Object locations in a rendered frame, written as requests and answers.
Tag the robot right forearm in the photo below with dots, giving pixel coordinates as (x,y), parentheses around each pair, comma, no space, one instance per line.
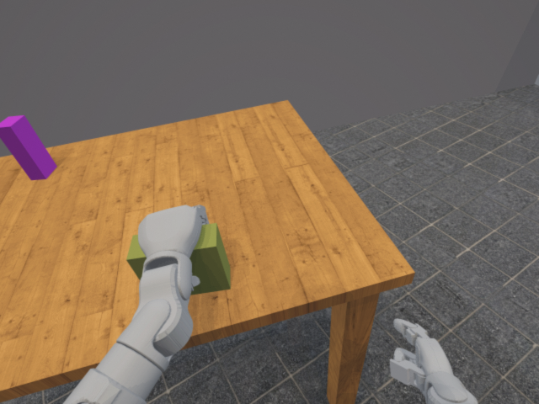
(445,388)

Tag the sponge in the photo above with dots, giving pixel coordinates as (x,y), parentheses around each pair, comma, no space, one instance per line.
(209,261)

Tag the table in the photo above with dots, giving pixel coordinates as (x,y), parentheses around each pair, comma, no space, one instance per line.
(297,236)

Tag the left robot hand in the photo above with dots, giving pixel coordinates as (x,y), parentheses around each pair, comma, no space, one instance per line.
(175,229)

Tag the robot left forearm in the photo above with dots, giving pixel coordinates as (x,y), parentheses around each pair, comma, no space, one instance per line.
(160,327)

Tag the right robot hand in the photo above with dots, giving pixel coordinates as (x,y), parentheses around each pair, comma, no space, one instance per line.
(412,369)

